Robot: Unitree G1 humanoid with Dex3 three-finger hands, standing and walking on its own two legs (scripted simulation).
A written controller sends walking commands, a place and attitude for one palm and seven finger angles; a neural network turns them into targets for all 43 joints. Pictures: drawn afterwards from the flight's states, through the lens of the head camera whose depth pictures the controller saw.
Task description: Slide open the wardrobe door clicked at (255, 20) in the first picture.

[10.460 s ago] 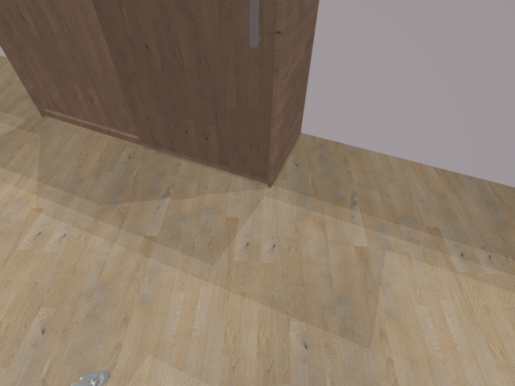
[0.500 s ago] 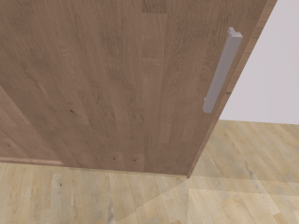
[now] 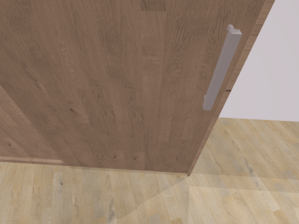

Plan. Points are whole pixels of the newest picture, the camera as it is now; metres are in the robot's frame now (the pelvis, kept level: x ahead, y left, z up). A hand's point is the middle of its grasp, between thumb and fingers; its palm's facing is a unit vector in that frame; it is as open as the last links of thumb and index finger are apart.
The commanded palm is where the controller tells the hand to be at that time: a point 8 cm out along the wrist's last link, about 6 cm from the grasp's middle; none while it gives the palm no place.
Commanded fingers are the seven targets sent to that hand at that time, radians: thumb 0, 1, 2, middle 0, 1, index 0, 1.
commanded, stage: look again from close up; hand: right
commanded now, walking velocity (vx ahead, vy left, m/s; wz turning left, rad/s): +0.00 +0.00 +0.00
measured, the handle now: (217, 72) +0.52 -0.17 +0.13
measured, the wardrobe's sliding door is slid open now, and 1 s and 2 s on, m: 0.00 0.00 0.00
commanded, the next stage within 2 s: raise the hand with hooked fingers in 0.40 s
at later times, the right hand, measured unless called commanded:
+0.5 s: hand out of the picture +0.02 -0.18 -0.18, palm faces +0.02 +0.98 -0.20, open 7.4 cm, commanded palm +0.09 -0.23 -0.07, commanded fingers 0.00 -0.88 -0.89 0.20 0.31 0.20 0.31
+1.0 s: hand out of the picture +0.14 -0.20 -0.03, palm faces +0.16 +0.99 -0.04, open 9.0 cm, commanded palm +0.13 -0.26 -0.01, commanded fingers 0.00 -0.29 -0.64 0.24 0.69 0.24 0.69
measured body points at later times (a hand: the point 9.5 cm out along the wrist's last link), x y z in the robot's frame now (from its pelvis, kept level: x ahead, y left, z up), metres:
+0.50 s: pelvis +0.00 +0.00 +0.00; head +0.02 +0.00 +0.45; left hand +0.02 +0.22 -0.16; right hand +0.02 -0.23 -0.16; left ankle +0.01 +0.12 -0.74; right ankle -0.03 -0.13 -0.74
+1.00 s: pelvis -0.02 +0.00 -0.07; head +0.02 -0.01 +0.38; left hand +0.23 +0.23 -0.10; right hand +0.12 -0.26 -0.02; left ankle +0.01 +0.12 -0.74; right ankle -0.03 -0.13 -0.74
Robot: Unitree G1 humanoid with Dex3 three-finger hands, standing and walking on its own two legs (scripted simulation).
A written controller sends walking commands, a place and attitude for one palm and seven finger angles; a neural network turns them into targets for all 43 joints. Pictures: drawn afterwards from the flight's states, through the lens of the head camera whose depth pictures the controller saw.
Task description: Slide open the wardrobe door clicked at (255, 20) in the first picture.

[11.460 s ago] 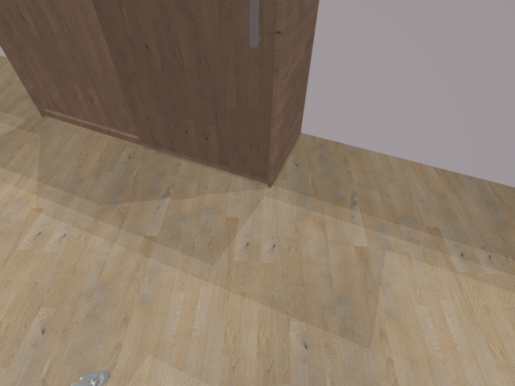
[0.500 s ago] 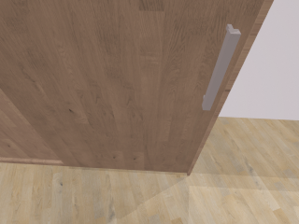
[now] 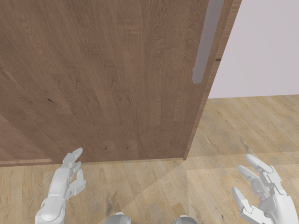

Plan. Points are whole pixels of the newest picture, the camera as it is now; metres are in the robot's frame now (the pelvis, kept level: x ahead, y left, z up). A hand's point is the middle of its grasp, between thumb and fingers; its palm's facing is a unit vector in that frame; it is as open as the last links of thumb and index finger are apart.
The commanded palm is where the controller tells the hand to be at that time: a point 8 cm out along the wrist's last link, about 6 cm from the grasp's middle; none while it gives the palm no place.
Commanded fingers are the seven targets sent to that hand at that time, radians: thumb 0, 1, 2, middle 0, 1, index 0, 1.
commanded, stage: raise the hand with hooked fingers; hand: right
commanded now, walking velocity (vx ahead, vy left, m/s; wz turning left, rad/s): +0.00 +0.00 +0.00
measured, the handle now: (204, 37) +0.55 -0.15 +0.21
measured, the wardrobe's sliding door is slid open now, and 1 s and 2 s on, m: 0.00 0.00 0.00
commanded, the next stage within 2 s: move the hooked fingers beside the handle in 1.60 s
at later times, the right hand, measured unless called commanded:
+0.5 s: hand (272, 164) +0.23 -0.24 +0.11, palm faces +0.00 +1.00 -0.07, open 12.1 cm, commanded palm +0.20 -0.30 +0.13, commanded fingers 0.00 0.29 -0.39 0.28 1.07 0.28 1.07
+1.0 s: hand out of the picture +0.28 -0.29 +0.19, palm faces +0.05 +1.00 -0.07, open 13.9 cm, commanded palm +0.25 -0.33 +0.20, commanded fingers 0.00 0.50 -0.30 0.30 1.20 0.30 1.20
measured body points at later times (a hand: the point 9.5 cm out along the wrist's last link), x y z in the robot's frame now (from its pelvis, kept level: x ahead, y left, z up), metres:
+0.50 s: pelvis +0.01 -0.02 +0.03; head +0.03 -0.02 +0.48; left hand +0.16 +0.24 -0.04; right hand +0.22 -0.30 +0.12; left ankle +0.03 +0.12 -0.67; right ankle +0.00 -0.14 -0.67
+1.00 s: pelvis +0.02 -0.02 +0.06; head +0.01 -0.01 +0.51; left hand +0.20 +0.20 -0.01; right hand +0.27 -0.34 +0.20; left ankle +0.03 +0.12 -0.67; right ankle +0.00 -0.14 -0.67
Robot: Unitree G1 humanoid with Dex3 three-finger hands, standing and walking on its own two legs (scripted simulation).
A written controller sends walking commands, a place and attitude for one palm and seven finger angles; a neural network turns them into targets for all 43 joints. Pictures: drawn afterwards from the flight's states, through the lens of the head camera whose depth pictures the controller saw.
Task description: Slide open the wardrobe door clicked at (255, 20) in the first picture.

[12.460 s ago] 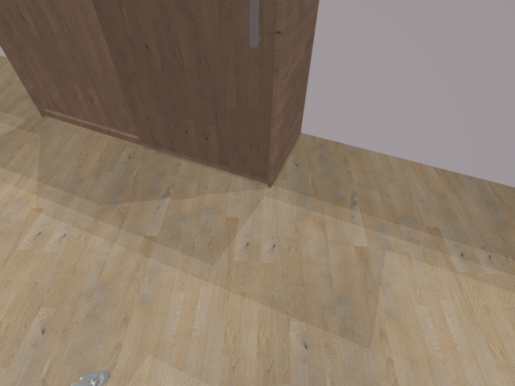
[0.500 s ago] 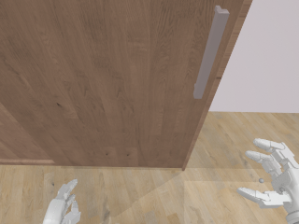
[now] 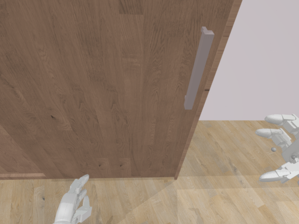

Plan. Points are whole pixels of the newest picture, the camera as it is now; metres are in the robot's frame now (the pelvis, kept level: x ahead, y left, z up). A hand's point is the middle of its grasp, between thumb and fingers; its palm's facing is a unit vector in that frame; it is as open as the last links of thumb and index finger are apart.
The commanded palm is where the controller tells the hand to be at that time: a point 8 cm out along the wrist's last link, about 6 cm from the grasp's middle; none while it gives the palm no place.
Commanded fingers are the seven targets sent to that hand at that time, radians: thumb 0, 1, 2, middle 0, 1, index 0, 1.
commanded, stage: raise the hand with hooked fingers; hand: right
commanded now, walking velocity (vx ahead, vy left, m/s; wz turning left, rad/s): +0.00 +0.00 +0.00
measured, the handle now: (194, 72) +0.53 -0.13 +0.15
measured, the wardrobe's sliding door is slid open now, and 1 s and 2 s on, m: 0.00 0.00 0.00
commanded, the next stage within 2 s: move the hooked fingers beside the handle in 0.60 s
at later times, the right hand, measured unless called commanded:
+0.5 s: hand (269, 140) +0.28 -0.26 +0.15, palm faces +0.06 +1.00 -0.05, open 14.0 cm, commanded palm +0.24 -0.30 +0.15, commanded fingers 0.00 0.50 -0.30 0.30 1.20 0.30 1.20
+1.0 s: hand (260, 131) +0.31 -0.25 +0.14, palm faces +0.03 +1.00 -0.02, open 14.0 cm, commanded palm +0.28 -0.30 +0.15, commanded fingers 0.00 0.50 -0.30 0.30 1.20 0.30 1.20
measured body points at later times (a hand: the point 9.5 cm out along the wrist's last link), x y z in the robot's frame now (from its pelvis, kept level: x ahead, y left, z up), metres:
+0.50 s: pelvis +0.00 +0.01 +0.01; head -0.01 +0.03 +0.46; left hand +0.17 +0.25 -0.06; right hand +0.27 -0.31 +0.15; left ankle +0.01 +0.13 -0.73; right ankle -0.02 -0.12 -0.73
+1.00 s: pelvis -0.01 +0.01 +0.01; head -0.01 +0.02 +0.46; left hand +0.16 +0.25 -0.07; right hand +0.30 -0.31 +0.15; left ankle +0.01 +0.13 -0.73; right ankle -0.02 -0.12 -0.73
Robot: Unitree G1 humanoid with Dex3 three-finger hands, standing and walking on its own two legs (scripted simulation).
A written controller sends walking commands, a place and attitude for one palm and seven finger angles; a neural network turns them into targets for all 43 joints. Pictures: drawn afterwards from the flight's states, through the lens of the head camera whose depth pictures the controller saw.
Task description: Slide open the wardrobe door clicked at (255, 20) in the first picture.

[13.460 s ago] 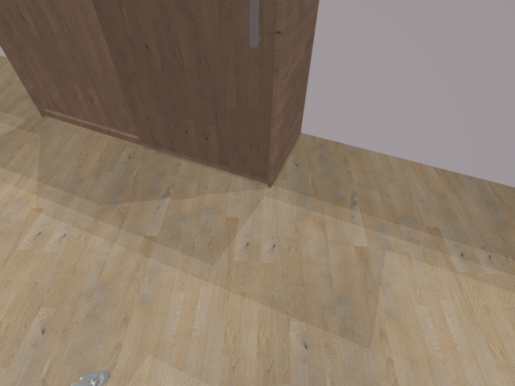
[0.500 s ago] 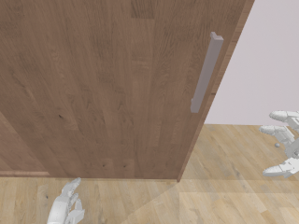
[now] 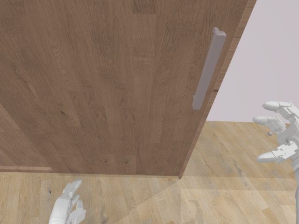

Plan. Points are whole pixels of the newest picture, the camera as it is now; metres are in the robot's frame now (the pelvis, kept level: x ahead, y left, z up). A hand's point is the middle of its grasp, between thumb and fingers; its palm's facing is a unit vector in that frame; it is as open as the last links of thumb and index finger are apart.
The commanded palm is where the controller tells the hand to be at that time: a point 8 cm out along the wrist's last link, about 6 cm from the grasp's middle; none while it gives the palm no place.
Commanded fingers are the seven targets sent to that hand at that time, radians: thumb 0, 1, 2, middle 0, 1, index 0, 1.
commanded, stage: move the hooked fingers beside the handle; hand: right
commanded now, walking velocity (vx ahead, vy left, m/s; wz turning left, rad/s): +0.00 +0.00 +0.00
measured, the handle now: (204, 73) +0.54 -0.15 +0.14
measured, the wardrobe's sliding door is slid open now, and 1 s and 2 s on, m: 0.00 0.00 0.00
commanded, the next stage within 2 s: none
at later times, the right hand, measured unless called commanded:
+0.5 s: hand (248, 114) +0.37 -0.24 +0.14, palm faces +0.01 +1.00 -0.01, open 14.0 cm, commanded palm +0.35 -0.29 +0.14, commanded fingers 0.00 0.50 -0.30 0.30 1.20 0.30 1.20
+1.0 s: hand (235, 100) +0.43 -0.22 +0.13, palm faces +0.00 +1.00 +0.00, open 14.0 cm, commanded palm +0.41 -0.28 +0.13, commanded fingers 0.00 0.50 -0.30 0.30 1.20 0.30 1.20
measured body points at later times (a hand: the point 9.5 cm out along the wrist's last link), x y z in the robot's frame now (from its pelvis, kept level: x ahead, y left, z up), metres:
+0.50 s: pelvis +0.01 -0.01 +0.00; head +0.02 +0.01 +0.45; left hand +0.14 +0.25 -0.09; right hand +0.37 -0.29 +0.14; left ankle +0.02 +0.12 -0.73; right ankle -0.01 -0.13 -0.73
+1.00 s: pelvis +0.01 +0.00 +0.00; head +0.04 +0.00 +0.44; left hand +0.10 +0.27 -0.11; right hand +0.42 -0.28 +0.13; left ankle +0.02 +0.12 -0.73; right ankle -0.01 -0.13 -0.73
